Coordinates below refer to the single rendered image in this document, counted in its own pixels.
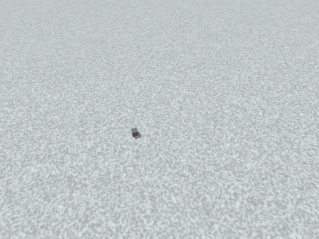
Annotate cube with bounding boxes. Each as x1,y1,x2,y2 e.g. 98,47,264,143
131,128,138,137

